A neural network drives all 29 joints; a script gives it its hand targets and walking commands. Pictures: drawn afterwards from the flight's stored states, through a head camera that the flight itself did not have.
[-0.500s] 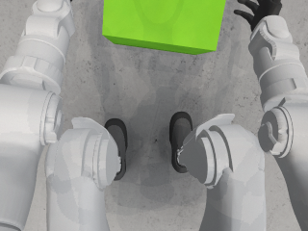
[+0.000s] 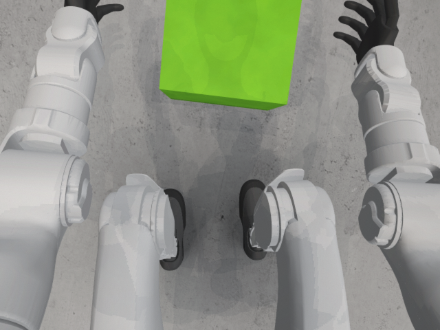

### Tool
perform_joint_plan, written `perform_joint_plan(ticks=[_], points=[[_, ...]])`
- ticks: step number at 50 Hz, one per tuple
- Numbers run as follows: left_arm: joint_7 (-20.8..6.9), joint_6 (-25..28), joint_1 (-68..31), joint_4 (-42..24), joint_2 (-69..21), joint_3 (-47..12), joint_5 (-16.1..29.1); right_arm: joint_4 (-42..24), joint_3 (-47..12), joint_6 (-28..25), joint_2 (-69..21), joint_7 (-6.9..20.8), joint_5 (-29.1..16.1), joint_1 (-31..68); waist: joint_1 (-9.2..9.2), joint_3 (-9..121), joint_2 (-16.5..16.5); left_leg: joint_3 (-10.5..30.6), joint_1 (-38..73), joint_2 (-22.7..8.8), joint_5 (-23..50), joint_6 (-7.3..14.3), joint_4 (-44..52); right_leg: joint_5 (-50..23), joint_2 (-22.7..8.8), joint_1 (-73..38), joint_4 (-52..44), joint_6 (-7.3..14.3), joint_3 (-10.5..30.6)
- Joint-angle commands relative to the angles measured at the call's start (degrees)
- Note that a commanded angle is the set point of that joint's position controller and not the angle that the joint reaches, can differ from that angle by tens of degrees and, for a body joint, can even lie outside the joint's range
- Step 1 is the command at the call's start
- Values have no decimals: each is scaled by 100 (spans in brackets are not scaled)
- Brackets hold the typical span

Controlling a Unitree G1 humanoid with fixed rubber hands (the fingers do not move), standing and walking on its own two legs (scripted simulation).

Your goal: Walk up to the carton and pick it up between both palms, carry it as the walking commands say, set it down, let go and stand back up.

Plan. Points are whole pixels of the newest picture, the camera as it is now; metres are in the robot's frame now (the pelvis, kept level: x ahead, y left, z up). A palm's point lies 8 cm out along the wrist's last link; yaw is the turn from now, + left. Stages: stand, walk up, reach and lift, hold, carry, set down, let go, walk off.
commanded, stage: set down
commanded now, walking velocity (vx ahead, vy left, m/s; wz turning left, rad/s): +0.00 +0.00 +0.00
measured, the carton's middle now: (226, 54) +0.55 -0.04 -0.31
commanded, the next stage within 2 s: let go in 1.08 s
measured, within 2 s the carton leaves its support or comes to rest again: neither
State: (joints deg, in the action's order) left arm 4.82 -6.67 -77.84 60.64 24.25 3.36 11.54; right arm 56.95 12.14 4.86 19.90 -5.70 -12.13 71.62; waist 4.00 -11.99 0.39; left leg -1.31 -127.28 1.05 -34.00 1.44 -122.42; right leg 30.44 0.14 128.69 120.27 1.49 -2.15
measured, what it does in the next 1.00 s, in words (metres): rises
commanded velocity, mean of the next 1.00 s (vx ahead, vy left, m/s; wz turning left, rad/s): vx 0.00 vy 0.00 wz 0.00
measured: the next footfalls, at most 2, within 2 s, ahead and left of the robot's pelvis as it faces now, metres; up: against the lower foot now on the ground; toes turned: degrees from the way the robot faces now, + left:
none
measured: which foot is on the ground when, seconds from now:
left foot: down 0.00-1.00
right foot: down 0.00-1.00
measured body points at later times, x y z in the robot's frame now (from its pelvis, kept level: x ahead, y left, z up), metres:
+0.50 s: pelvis +0.01 +0.00 +0.12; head +0.34 +0.00 +0.43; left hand +0.58 +0.18 +0.01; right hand +0.52 -0.25 +0.01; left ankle +0.10 +0.11 -0.36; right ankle +0.12 -0.11 -0.36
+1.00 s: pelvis +0.04 +0.00 +0.25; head +0.33 +0.00 +0.60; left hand +0.57 +0.18 +0.16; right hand +0.52 -0.26 +0.16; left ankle +0.10 +0.11 -0.36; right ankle +0.12 -0.11 -0.36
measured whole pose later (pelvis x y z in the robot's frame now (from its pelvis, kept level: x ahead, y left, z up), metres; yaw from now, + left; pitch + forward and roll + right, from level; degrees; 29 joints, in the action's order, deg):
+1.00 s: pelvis +0.04 +0.00 +0.25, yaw +0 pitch +45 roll +0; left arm -2.5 -10.0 -61.0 50.3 19.0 12.8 1.2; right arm 45.7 19.6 8.8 15.9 1.8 -3.4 54.6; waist 4.0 6.3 0.8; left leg 1.6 -90.2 2.7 -20.4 0.2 -65.6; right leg 18.0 1.6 91.1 64.1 0.6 0.0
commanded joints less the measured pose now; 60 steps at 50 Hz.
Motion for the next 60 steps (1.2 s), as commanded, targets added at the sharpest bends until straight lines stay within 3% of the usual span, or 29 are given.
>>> perform_joint_plan(ticks=[1, 12, 25, 47, 50, 56, 60], points=[[-20, 43, -1399, -593, 620, 175, -91, -718, 134, -25, 792, 41, 52, 1222, 139, 6719, 187, 87, 3018, 132, 1323, -100, 1268, -1792, 99, -3732, -1182, -206, 96], [-156, -194, -1200, -999, 639, 444, -400, -1108, 390, 254, 771, 194, 280, 875, 188, 7177, 351, 77, 3573, 219, 1282, -135, 2253, -1687, 192, -4123, -2137, -207, 44], [-384, -407, -578, -1715, 475, 708, -654, -1782, 620, 423, 731, 472, 495, 225, 240, 7794, 461, 137, 4844, 335, 2160, -250, 3538, -2391, 263, -4918, -3411, -264, -1], [-727, -246, 282, -1718, 161, 997, -1011, -1803, 835, 311, 445, 738, 845, -577, 114, 7346, 279, 197, 6616, 294, 2786, -297, 6058, -3204, 218, -6923, -5985, -327, 139], [-756, -177, 428, -1511, 13, 1052, -1117, -1607, 847, 240, 311, 770, 960, -708, 131, 6809, 262, 238, 6623, 248, 2735, -293, 6351, -3165, 167, -6958, -6276, -332, 154], [-728, -69, 692, -1207, -168, 1295, -1482, -1375, 966, 138, 64, 833, 1340, -908, 125, 6388, 282, 262, 6656, 197, 2733, -360, 6592, -3119, 115, -7046, -6484, -332, 152], [-606, -66, 1241, -1525, -265, 1387, -1675, -1605, 992, 112, 165, 904, 1527, -1412, 66, 6930, 324, 247, 7243, 221, 3280, -399, 6662, -3532, 167, -7600, -6503, -314, 142]])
